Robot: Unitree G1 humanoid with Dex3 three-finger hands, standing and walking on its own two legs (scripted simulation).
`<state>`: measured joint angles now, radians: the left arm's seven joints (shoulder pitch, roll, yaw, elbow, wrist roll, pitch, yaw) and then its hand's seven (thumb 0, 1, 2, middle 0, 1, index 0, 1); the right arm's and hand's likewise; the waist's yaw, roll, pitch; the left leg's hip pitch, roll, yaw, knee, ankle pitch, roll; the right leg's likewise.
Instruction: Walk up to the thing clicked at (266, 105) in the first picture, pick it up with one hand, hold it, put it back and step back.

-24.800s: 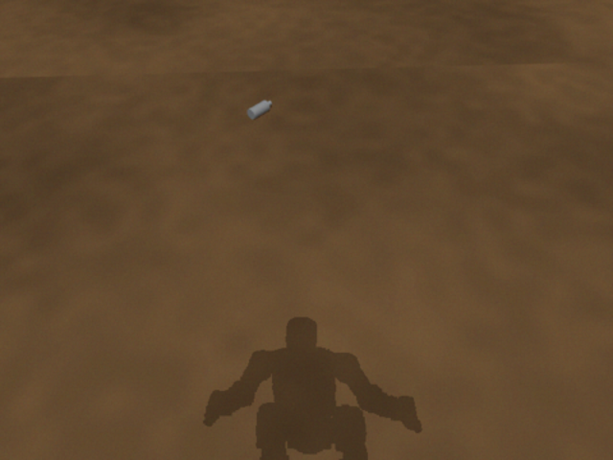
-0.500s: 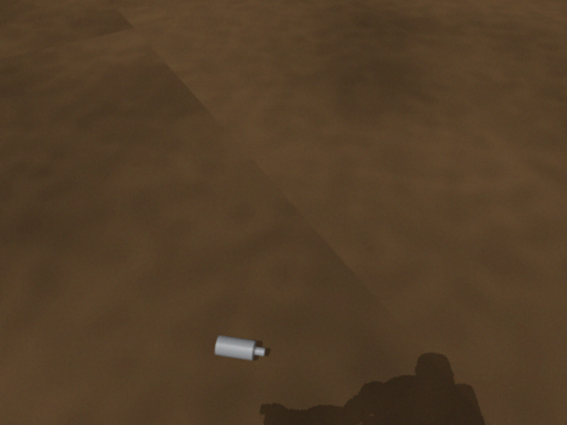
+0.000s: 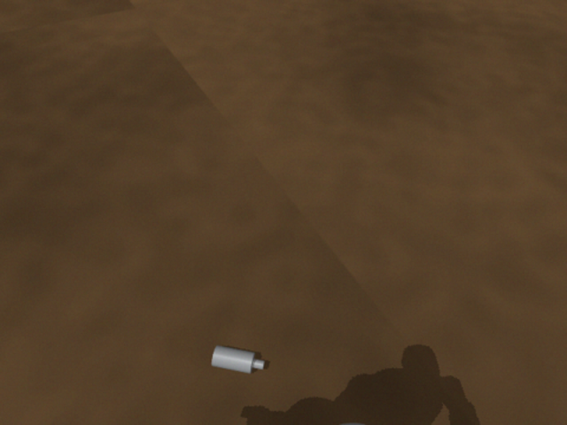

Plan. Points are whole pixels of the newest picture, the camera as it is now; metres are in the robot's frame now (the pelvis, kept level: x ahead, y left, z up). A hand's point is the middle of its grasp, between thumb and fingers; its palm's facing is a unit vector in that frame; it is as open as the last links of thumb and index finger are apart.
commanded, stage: walk up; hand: left
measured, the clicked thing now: (239, 360) +0.40 +0.15 -0.74
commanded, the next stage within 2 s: stand in 1.54 s
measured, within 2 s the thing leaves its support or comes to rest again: neither
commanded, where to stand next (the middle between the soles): +0.02 -0.04 m, yaw -3 degrees
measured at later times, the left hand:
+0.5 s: hand out of the picture +0.12 +0.22 -0.15, palm faces +0.00 -0.92 -0.38, open 7.3 cm
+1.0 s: hand out of the picture -0.01 +0.25 -0.16, palm faces +0.03 -0.93 -0.37, open 7.4 cm
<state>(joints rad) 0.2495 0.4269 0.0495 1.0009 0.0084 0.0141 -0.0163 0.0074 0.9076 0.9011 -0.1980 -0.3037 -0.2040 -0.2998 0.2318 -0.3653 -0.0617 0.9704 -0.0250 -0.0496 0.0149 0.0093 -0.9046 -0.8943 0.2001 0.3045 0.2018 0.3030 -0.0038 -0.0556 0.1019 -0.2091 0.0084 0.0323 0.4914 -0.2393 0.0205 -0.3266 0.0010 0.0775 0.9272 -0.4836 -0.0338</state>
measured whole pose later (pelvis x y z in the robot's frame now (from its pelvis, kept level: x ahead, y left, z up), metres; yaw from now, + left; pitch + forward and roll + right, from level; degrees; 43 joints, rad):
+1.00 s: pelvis -0.04 -0.01 -0.01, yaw +2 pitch -3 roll +0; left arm 0.26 0.38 0.02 0.98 0.01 -0.01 -0.02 0.01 0.90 0.90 -0.20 -0.30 -0.21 -0.30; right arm 0.18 -0.40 -0.05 0.94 -0.03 -0.01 0.02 0.01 -0.91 -0.89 0.20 0.30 0.20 0.30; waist 0.03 0.01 0.07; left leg -0.26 0.00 0.00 0.59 -0.26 0.01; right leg -0.24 -0.02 0.04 0.61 -0.31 0.02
